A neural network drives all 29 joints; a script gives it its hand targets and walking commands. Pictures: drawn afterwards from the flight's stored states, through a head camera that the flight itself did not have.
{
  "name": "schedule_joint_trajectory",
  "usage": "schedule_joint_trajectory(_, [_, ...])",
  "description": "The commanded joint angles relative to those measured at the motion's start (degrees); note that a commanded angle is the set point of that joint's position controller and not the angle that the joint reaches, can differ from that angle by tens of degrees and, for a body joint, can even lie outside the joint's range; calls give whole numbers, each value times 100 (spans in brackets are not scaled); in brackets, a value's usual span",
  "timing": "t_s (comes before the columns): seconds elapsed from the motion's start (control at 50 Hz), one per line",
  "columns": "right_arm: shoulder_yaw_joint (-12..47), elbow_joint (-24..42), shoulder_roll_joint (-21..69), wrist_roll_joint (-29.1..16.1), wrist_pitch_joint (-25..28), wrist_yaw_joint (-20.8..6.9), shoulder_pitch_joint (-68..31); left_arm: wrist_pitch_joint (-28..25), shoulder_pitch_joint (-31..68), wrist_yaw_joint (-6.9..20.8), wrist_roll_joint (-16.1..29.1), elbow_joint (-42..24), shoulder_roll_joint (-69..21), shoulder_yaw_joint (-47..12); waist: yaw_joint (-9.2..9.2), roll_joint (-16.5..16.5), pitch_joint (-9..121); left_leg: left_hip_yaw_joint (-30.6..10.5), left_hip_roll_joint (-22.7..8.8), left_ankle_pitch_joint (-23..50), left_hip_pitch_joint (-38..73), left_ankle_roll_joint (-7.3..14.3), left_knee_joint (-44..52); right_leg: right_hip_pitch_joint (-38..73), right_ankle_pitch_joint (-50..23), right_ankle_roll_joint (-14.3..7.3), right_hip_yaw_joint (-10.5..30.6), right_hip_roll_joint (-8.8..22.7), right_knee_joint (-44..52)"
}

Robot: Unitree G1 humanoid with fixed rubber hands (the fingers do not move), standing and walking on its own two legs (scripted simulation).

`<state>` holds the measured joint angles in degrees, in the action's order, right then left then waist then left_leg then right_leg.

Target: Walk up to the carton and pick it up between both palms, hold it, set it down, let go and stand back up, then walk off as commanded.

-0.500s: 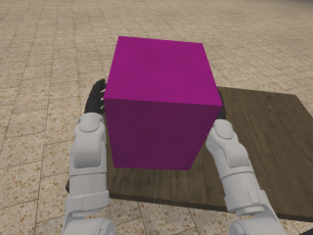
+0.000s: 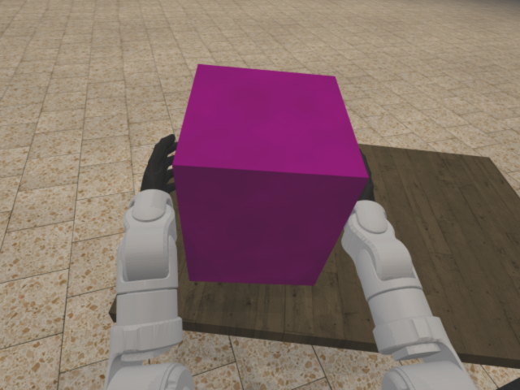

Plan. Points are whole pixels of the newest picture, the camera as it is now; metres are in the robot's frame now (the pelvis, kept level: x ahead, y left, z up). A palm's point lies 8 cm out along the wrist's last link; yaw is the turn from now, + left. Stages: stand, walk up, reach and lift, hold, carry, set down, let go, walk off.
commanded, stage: hold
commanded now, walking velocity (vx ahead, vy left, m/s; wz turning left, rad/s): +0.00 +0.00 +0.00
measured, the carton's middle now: (259, 182) +0.39 +0.01 +0.16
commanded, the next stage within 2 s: none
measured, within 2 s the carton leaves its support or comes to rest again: neither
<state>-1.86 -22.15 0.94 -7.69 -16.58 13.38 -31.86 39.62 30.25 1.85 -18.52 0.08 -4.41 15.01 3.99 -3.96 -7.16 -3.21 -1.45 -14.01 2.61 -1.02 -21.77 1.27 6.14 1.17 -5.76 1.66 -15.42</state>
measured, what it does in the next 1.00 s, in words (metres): stands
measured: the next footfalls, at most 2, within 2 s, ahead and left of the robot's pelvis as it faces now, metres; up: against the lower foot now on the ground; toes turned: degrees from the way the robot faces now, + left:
none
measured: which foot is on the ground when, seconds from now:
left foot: down 0.00-1.00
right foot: down 0.00-1.00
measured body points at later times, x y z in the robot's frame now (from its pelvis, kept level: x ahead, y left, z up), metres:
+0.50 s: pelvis +0.00 +0.00 +0.00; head -0.02 +0.03 +0.45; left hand +0.37 +0.15 +0.17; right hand +0.37 -0.14 +0.16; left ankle -0.01 +0.13 -0.75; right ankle +0.04 -0.13 -0.75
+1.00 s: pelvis +0.00 +0.00 +0.00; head -0.02 +0.03 +0.45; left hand +0.37 +0.15 +0.17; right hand +0.37 -0.14 +0.16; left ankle -0.01 +0.13 -0.75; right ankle +0.04 -0.13 -0.75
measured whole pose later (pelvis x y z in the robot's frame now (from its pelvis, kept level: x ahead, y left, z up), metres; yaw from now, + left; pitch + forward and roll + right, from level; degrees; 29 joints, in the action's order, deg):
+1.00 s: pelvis +0.00 +0.00 +0.00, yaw +0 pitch -11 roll -1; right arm -2.9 -25.0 1.2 -7.1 -15.1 12.7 -33.1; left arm 39.4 31.5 1.9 -19.5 2.0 -4.4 15.3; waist 4.0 -4.2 -7.8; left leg -3.5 -1.6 -13.9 3.2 -1.3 -21.6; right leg 1.7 6.3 1.0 -6.0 1.5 -15.6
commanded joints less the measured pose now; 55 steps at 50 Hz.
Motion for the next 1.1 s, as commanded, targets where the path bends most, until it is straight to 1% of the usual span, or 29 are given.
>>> schedule_joint_trajectory(0.0, [2226, 1703, 2703, -212, 525, -792, -4940, -271, 3789, 733, 899, -361, -2752, -3042, 151, 601, 2560, 350, 415, 2065, -177, -161, 359, 998, -214, 86, -233, -491, 39])
schedule_joint_trajectory(0.1, [2218, 1719, 2765, -334, 590, -779, -4913, -300, 3711, 732, 881, -292, -2761, -3038, 146, 678, 2653, 326, 413, 2507, -13, -224, 208, 960, -396, 92, -201, -488, 92])
schedule_joint_trajectory(0.12, [2279, 1939, 2885, -347, 588, -772, -4801, -337, 3844, 712, 948, -625, -2814, -3164, 227, 743, 2900, 325, 416, 2680, 87, -225, 197, 1113, -726, 121, -175, -477, -36])
schedule_joint_trajectory(0.14, [2292, 1718, 2748, -379, 595, -815, -5082, -307, 3821, 662, 845, -430, -2852, -3036, -9, 831, 2857, 342, 463, 2383, -64, -238, 261, 1058, -478, 84, -193, -479, 20])
schedule_joint_trajectory(0.16, [2361, 1578, 2779, -300, 566, -792, -4709, -336, 3807, 679, 835, -615, -2802, -3072, 111, 731, 2815, 365, 473, 2530, 83, -252, 219, 1129, -591, 84, -190, -495, 11])
schedule_joint_trajectory(0.18, [2197, 1460, 2646, -251, 508, -775, -4620, -220, 3336, 745, 685, -115, -2706, -2881, 191, 697, 2291, 341, 435, 2510, 9, -226, 299, 1087, -549, 108, -220, -480, 68])
schedule_joint_trajectory(0.22, [2415, 1943, 2691, -413, 579, -766, -4741, -290, 3408, 735, 869, -675, -2853, -3091, 170, 632, 2902, 277, 413, 3111, 215, -237, 122, 1264, -960, 130, -185, -563, -49])
schedule_joint_trajectory(0.32, [2711, 2411, 2851, -576, 503, -603, -4592, -222, 3187, 830, 884, -722, -2507, -2998, 161, 375, 2904, 354, 540, 3101, 26, -121, 100, 1613, -1638, 205, -65, -478, -102])
schedule_joint_trajectory(0.34, [2627, 2091, 2729, -522, 502, -669, -4677, -267, 3436, 774, 913, -762, -2642, -3069, 119, 586, 2738, 316, 488, 2997, -69, -192, 128, 1406, -1423, 157, -126, -509, -113])
schedule_joint_trajectory(0.38, [2614, 2367, 2860, -532, 568, -689, -4836, -285, 3553, 741, 967, -923, -2729, -3147, 48, 697, 2920, 306, 484, 2791, -10, -189, 119, 1265, -975, 148, -141, -496, -80])
schedule_joint_trajectory(0.42, [2555, 2212, 2709, -447, 494, -683, -4575, -255, 3460, 712, 956, -846, -2645, -3166, 112, 701, 2754, 289, 464, 2840, 87, -220, 166, 1176, -1027, 147, -188, -506, -82])
schedule_joint_trajectory(0.44, [2498, 1797, 2650, -378, 439, -698, -4348, -165, 3239, 733, 772, -593, -2571, -2948, 108, 720, 2467, 365, 500, 2674, -57, -206, 248, 1241, -959, 115, -137, -471, -29])
schedule_joint_trajectory(0.46, [2581, 1948, 2659, -461, 451, -709, -4242, -109, 2976, 786, 590, -659, -2647, -2833, 15, 710, 2541, 353, 506, 3003, 70, -173, 221, 1412, -1104, 118, -151, -517, -12])
schedule_joint_trajectory(0.48, [2435, 1856, 2668, -380, 458, -723, -4470, -172, 3442, 784, 743, -814, -2630, -2962, 138, 699, 2564, 321, 468, 2692, -24, -175, 251, 1273, -728, 110, -157, -507, 12])
schedule_joint_trajectory(0.52, [2499, 2430, 2788, -364, 566, -691, -4724, -238, 3465, 772, 1023, -818, -2724, -3271, 249, 584, 2863, 299, 439, 2576, -123, -182, 279, 1347, -969, 166, -165, -468, -69])
schedule_joint_trajectory(0.54, [2604, 2438, 2860, -411, 560, -679, -4717, -271, 3484, 744, 1012, -873, -2771, -3269, 176, 508, 2953, 293, 453, 2660, -76, -133, 179, 1327, -1202, 219, -189, -483, -137])
schedule_joint_trajectory(0.56, [2545, 2169, 2711, -413, 520, -697, -4740, -204, 3386, 737, 839, -639, -2682, -3108, 58, 647, 2749, 291, 440, 2671, -46, -156, 228, 1214, -934, 172, -180, -490, -61])
schedule_joint_trajectory(0.58, [2498, 2325, 2770, -407, 556, -693, -4934, -230, 3552, 730, 952, -704, -2698, -3121, 81, 535, 2912, 328, 466, 2515, -30, -107, 240, 1265, -1005, 157, -168, -468, -52])
schedule_joint_trajectory(0.6, [2303, 1961, 2708, -246, 499, -703, -4895, -214, 3523, 774, 884, -200, -2619, -2990, 136, 497, 2396, 353, 471, 1915, -386, -95, 421, 1103, -453, 125, -188, -455, 66])
schedule_joint_trajectory(0.62, [2200, 1715, 2661, -169, 470, -756, -4749, -217, 3629, 743, 850, -322, -2833, -3048, 231, 596, 2367, 337, 420, 1904, -283, -180, 438, 1013, -295, 99, -230, -460, 31])
schedule_joint_trajectory(0.64, [2221, 1637, 2701, -120, 467, -762, -4748, -198, 3541, 795, 785, -156, -2684, -2846, 126, 441, 2216, 381, 426, 1783, -366, -67, 477, 1066, -208, 134, -238, -454, 91])
schedule_joint_trajectory(0.68, [2359, 1586, 2799, -211, 491, -786, -4559, -250, 3677, 754, 792, -480, -2723, -2963, 123, 593, 2522, 356, 433, 2126, -118, -146, 382, 1119, -491, 111, -200, -432, 35])
schedule_joint_trajectory(0.7, [2218, 1661, 2741, -201, 522, -775, -4737, -309, 3930, 742, 895, -622, -2833, -3111, 278, 690, 2775, 339, 404, 2150, -65, -220, 395, 1099, -453, 96, -252, -460, -13])
schedule_joint_trajectory(0.74, [2420, 2052, 2851, -318, 661, -786, -4879, -335, 3668, 716, 969, -656, -3037, -3234, 127, 755, 3133, 307, 433, 2915, 226, -262, 141, 1131, -804, 93, -241, -530, -43])
schedule_joint_trajectory(0.76, [2322, 1843, 2743, -263, 634, -750, -4619, -315, 3559, 715, 956, -634, -2950, -3285, 324, 835, 3108, 291, 401, 3008, 325, -310, 148, 1190, -997, 109, -269, -522, -57])
schedule_joint_trajectory(0.78, [2365, 1737, 2834, -288, 608, -744, -4783, -328, 3658, 717, 861, -483, -2832, -3099, 127, 690, 3021, 340, 444, 2738, 138, -213, 178, 1230, -805, 121, -227, -503, -8])
schedule_joint_trajectory(0.88, [2232, 1522, 2862, -174, 651, -812, -5010, -321, 3895, 793, 703, -207, -2720, -2789, 85, 506, 2500, 443, 470, 1784, -360, -82, 426, 1199, -330, 129, -203, -415, 49])
schedule_joint_trajectory(0.98, [2358, 1696, 2869, -330, 698, -781, -4900, -340, 3701, 689, 849, -555, -2979, -3075, 103, 715, 2898, 354, 455, 2764, 90, -198, 165, 1192, -871, 127, -163, -485, -20])
schedule_joint_trajectory(1.08, [2217, 1503, 2705, -191, 680, -828, -5064, -326, 3800, 691, 795, -266, -2791, -2949, 82, 546, 2620, 363, 384, 2263, -71, -176, 322, 1097, -331, 105, -277, -499, 11])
